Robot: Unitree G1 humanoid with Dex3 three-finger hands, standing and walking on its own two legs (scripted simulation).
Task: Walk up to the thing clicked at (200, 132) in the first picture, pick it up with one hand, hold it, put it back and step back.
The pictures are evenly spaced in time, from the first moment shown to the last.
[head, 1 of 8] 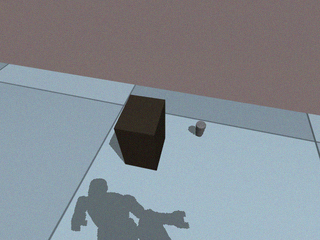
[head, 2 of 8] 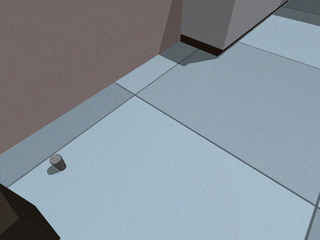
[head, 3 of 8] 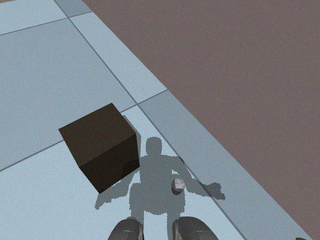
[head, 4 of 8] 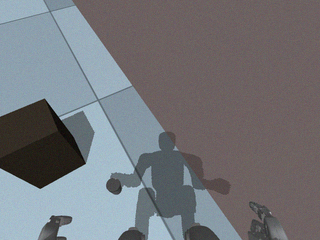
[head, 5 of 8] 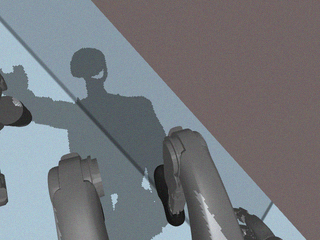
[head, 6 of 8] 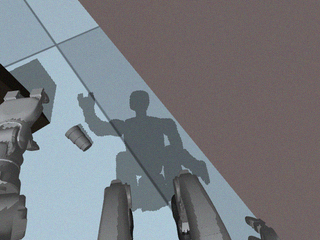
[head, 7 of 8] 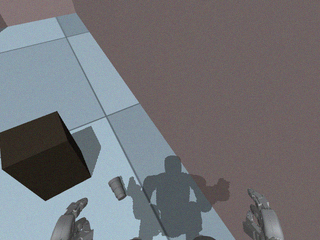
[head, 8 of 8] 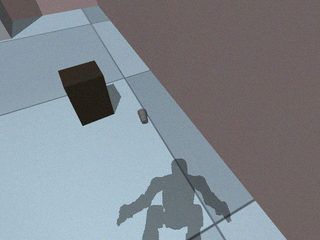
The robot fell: no
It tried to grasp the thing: yes
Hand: left
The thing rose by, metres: 0.00
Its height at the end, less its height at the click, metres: -0.03
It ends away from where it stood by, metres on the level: 0.13
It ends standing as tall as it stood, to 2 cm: no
